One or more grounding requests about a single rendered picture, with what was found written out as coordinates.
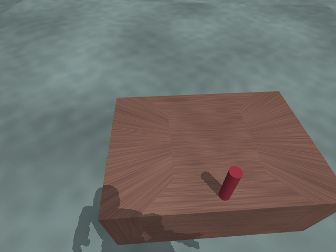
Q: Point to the can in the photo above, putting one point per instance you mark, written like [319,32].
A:
[231,180]

